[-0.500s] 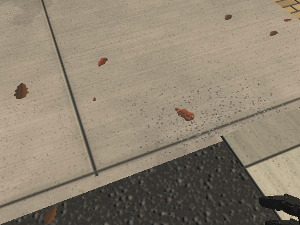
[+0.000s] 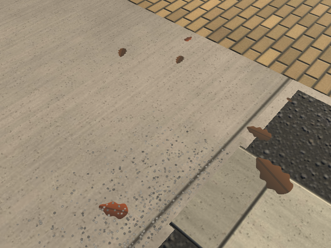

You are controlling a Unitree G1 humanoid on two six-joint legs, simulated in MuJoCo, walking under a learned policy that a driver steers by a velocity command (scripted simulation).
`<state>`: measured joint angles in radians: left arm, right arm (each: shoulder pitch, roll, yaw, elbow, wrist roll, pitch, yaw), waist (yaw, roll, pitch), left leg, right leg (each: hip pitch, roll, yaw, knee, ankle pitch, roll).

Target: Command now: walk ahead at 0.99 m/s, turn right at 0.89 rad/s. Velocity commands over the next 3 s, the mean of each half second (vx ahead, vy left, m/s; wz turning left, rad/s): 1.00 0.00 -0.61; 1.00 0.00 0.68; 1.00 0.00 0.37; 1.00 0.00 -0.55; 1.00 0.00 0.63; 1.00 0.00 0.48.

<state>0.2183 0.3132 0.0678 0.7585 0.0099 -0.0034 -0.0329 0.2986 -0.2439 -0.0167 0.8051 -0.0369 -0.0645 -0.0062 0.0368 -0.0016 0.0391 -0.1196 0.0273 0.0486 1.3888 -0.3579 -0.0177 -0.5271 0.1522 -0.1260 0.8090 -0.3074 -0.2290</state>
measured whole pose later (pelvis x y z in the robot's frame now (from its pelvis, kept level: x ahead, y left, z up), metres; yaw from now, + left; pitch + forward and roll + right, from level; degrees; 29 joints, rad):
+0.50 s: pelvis +0.46 +0.03 +0.04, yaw -17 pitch +1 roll +2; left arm 0.21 0.33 0.04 0.76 0.06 -0.07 -0.02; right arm 0.35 -0.32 -0.06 0.79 -0.03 -0.06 0.01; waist -0.03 -0.02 0.01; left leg -0.31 -0.07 -0.03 0.51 -0.22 0.04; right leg -0.38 0.07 0.06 1.25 -0.31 -0.09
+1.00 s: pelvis +0.89 -0.07 +0.04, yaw +4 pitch +2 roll -2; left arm 0.43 0.32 0.06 0.84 0.02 -0.11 0.01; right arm 0.13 -0.36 -0.08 0.69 -0.03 0.00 0.06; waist 0.05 0.05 -0.02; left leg -0.76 0.06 0.03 1.17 -0.18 0.09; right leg 0.00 -0.01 -0.18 0.32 -0.32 0.01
